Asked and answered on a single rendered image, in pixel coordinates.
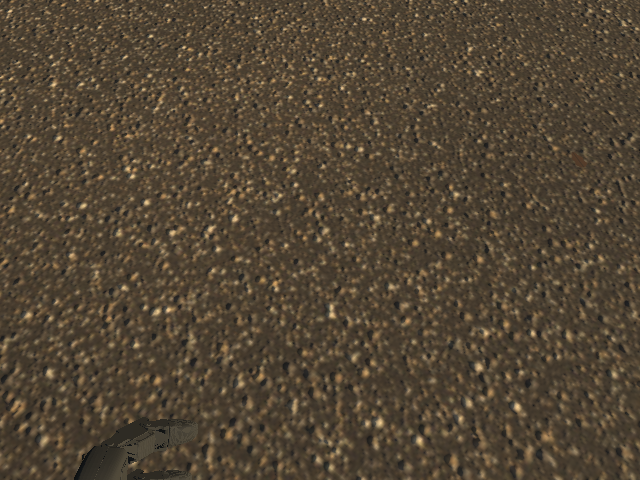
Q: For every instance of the left robot hand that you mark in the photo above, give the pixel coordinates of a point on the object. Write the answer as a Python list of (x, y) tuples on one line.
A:
[(133, 442)]

